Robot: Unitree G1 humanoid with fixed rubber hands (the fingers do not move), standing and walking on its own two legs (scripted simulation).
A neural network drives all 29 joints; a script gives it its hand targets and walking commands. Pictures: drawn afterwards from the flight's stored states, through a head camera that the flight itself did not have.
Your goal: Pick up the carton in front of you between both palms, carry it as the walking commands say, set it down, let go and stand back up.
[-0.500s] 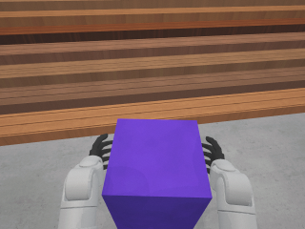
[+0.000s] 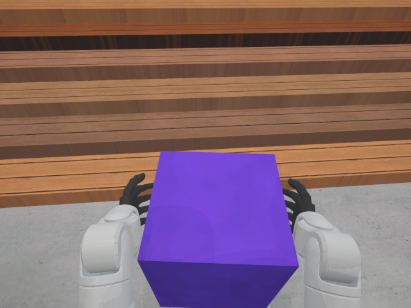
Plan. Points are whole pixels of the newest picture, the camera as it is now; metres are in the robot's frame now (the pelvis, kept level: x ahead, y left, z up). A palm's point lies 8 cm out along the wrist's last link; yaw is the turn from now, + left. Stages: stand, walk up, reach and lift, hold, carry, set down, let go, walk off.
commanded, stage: carry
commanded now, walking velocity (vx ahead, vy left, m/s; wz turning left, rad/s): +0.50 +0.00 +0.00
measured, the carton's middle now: (214, 234) +0.27 +0.01 +0.03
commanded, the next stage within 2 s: none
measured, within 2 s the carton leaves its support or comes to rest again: neither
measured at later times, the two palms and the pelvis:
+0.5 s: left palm (166, 99) +0.61 +0.15 +0.11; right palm (277, 105) +0.61 -0.15 +0.10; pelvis +0.34 +0.00 -0.01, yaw +0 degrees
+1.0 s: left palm (183, 24) +1.05 +0.16 +0.16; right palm (263, 26) +1.04 -0.14 +0.17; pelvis +0.66 +0.02 -0.02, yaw -1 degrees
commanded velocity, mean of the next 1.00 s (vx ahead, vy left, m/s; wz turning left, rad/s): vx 0.50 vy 0.00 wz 0.00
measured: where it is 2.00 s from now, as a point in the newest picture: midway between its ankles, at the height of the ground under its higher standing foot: (214, 133)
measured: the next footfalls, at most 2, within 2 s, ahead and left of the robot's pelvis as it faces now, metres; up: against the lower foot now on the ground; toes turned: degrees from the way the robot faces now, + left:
left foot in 0.04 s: +0.19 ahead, +0.11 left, +0.00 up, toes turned +12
right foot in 0.52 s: +0.53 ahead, -0.10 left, +0.00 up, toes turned -12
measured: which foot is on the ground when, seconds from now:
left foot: up 0.00-0.02, down 0.04-0.54, up 0.56-0.96, down 0.98-1.00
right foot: down 0.00-0.06, up 0.08-0.50, down 0.52-0.98, up 1.00-1.00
